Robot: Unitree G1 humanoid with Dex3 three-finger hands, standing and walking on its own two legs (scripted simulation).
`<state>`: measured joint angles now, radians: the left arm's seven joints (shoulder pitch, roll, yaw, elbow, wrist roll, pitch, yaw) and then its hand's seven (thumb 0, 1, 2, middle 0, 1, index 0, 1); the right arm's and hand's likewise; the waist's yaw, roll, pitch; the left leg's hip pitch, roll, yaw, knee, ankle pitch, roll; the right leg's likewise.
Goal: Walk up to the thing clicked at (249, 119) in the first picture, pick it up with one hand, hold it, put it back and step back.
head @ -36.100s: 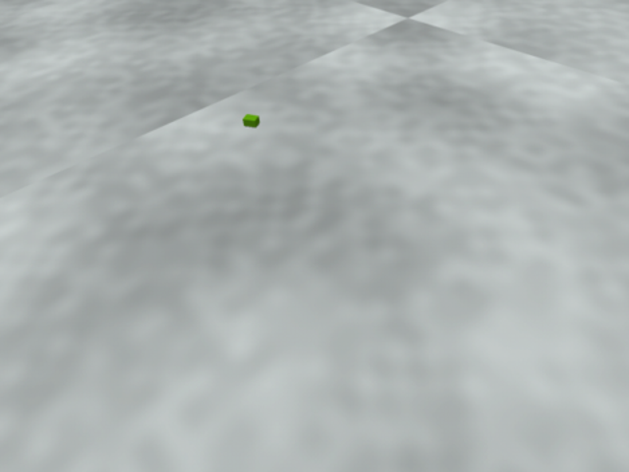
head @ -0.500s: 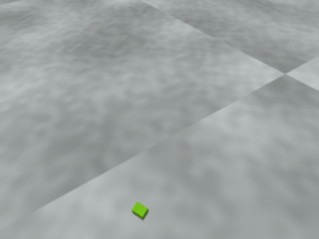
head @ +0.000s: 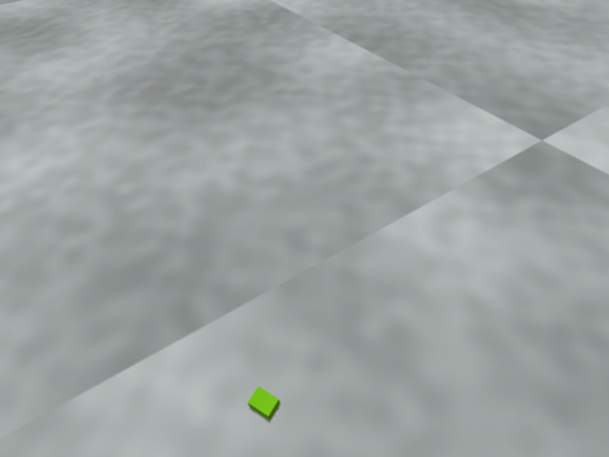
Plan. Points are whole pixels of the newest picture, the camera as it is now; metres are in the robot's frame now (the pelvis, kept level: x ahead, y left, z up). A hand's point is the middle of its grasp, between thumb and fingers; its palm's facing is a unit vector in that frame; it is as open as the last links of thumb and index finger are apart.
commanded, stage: stand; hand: left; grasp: from above
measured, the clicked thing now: (264, 403) +0.43 +0.20 -0.76
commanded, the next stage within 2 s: step back in 1.02 s
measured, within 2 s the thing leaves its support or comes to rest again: neither
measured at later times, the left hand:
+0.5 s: hand out of the picture +0.06 +0.25 -0.16, palm faces +0.01 -0.94 -0.34, open 7.4 cm
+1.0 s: hand out of the picture +0.07 +0.24 -0.16, palm faces +0.01 -0.94 -0.34, open 7.4 cm
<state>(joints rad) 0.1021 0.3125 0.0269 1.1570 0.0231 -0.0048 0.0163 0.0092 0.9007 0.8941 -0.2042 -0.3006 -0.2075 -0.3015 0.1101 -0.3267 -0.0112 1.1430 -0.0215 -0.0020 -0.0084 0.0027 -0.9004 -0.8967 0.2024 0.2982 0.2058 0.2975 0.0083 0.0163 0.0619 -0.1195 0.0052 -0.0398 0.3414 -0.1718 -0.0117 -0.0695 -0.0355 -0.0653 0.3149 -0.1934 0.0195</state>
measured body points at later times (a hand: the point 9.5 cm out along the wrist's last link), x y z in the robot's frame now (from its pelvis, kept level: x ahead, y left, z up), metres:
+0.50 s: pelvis +0.00 +0.00 +0.00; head +0.01 -0.01 +0.45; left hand +0.06 +0.29 -0.13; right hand +0.07 -0.30 -0.14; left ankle +0.01 +0.13 -0.75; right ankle -0.01 -0.13 -0.75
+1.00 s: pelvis +0.00 -0.01 +0.00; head +0.01 -0.01 +0.45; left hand +0.07 +0.29 -0.13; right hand +0.07 -0.30 -0.14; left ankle +0.01 +0.13 -0.75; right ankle -0.01 -0.13 -0.75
